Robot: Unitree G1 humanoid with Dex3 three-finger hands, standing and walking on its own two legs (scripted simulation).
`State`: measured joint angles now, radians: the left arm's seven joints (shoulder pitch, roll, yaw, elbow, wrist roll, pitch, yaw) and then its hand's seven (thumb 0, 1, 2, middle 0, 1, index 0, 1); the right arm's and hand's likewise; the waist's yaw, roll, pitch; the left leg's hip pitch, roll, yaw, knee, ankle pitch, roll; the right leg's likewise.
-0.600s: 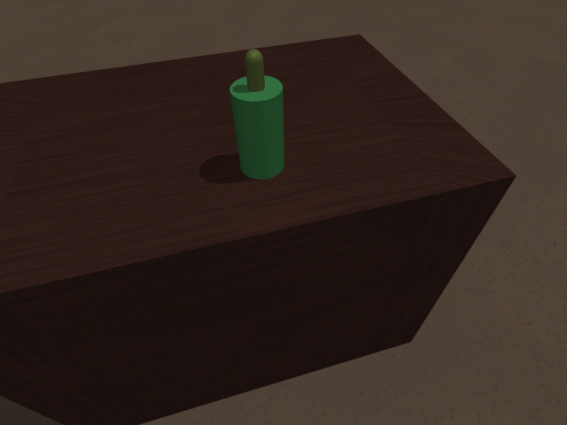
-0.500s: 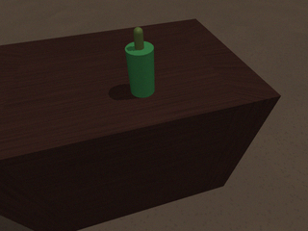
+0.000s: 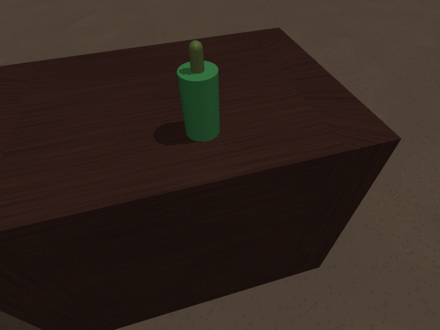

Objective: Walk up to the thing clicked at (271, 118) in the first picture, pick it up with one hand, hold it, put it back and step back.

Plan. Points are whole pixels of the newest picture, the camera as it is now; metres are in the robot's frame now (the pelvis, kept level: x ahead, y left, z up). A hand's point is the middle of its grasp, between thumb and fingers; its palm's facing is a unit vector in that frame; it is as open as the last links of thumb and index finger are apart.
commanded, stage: stand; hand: right
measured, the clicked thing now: (199, 91) +0.60 +0.07 +0.13
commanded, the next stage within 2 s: walk up in 0.52 s
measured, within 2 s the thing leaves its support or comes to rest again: neither
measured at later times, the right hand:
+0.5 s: hand out of the picture +0.08 -0.25 -0.16, palm faces -0.02 +0.94 -0.34, open 7.4 cm
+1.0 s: hand out of the picture +0.12 -0.12 -0.17, palm faces -0.18 +0.92 -0.35, open 7.4 cm
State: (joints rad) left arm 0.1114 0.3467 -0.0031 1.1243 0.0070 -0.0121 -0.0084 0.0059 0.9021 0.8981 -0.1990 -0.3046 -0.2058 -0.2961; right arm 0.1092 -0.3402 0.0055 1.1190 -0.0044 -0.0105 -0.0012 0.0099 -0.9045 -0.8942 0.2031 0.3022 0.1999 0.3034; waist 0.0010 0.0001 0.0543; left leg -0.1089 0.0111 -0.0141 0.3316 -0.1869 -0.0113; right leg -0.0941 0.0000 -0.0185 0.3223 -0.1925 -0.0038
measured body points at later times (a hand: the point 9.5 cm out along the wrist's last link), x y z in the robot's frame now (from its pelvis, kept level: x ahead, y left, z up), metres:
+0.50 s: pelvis +0.00 +0.00 +0.00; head +0.01 +0.00 +0.45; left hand +0.07 +0.30 -0.13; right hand +0.08 -0.30 -0.13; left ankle +0.00 +0.13 -0.75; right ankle -0.01 -0.12 -0.75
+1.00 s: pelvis +0.01 +0.14 -0.03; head +0.04 +0.15 +0.42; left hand +0.01 +0.51 -0.13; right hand +0.13 -0.17 -0.14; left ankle +0.04 +0.28 -0.75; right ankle -0.01 -0.02 -0.70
